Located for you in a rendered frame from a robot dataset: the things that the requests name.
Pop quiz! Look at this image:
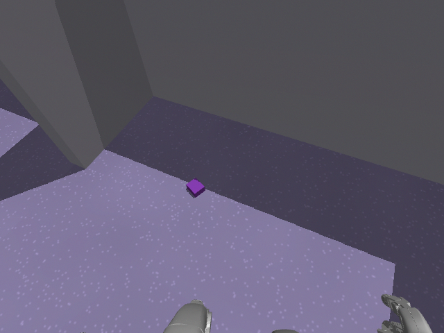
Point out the right robot hand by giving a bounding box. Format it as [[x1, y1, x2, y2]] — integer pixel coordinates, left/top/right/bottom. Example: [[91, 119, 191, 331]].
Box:
[[377, 294, 433, 333]]

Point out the small box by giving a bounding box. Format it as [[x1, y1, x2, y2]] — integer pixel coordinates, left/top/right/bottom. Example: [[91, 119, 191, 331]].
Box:
[[186, 178, 205, 197]]

